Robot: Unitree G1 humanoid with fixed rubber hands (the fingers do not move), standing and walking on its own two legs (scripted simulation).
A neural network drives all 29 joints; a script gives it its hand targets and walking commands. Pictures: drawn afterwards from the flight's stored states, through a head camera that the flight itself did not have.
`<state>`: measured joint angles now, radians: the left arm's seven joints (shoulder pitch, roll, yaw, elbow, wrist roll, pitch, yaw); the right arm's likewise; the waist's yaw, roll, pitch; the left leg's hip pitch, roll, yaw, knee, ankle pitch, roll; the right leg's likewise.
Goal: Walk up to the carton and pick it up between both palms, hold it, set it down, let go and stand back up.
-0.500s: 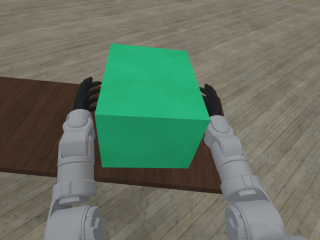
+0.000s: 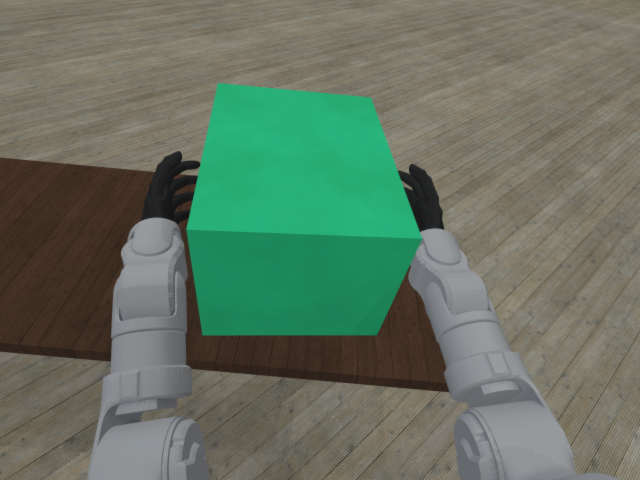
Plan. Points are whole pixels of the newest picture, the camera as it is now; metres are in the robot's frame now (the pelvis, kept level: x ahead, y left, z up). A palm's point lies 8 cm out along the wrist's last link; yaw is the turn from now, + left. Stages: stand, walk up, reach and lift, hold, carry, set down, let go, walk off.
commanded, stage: hold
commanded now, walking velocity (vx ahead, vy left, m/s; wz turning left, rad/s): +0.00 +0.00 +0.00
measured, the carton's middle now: (294, 205) +0.44 +0.00 +0.13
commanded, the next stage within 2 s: none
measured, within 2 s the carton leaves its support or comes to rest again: neither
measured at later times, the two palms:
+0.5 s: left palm (141, 219) +0.35 +0.17 +0.19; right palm (419, 221) +0.35 -0.15 +0.17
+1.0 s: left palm (142, 220) +0.35 +0.17 +0.18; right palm (418, 219) +0.35 -0.15 +0.17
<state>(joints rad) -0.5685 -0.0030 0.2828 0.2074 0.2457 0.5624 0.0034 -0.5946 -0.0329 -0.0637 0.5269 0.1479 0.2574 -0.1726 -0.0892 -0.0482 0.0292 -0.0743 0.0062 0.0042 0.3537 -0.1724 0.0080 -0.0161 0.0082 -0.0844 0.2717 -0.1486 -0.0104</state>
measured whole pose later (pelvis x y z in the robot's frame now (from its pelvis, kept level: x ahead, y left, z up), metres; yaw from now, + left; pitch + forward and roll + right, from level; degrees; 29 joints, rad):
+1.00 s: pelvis -0.01 -0.01 +0.00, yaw +1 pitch -8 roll -1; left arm -0.56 0.00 0.31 0.10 0.27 0.67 -0.04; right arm -0.61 -0.02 -0.04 0.47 0.16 0.32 -0.19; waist -0.08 -0.05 0.04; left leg -0.04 0.01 -0.01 0.35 -0.16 0.00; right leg 0.01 0.01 -0.09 0.27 -0.15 -0.02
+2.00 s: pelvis -0.01 +0.00 +0.00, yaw +0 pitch -8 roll -1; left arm -0.56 0.00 0.31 0.09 0.28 0.67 -0.04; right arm -0.61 -0.02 -0.04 0.46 0.16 0.32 -0.19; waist -0.08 -0.05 0.05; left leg -0.04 0.01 0.00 0.34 -0.16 0.00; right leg 0.01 0.01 -0.09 0.27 -0.15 -0.02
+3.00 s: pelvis -0.01 +0.00 +0.00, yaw +0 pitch -8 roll -1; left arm -0.55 -0.01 0.31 0.08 0.28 0.68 -0.04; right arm -0.60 -0.02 -0.04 0.46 0.16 0.31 -0.19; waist -0.08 -0.05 0.05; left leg -0.04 0.01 0.00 0.34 -0.16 0.00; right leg 0.02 0.01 -0.09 0.27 -0.15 -0.02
